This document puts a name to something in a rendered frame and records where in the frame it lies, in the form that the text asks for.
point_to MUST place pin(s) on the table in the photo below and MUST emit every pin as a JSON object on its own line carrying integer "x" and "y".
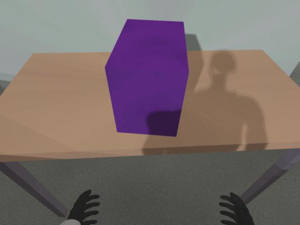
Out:
{"x": 58, "y": 106}

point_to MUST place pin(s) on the robot left hand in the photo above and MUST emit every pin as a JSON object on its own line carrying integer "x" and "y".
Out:
{"x": 78, "y": 211}

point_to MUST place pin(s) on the carton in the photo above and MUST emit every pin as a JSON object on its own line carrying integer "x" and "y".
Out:
{"x": 147, "y": 74}

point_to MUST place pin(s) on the robot right hand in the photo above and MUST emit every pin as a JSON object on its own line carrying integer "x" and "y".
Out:
{"x": 241, "y": 216}

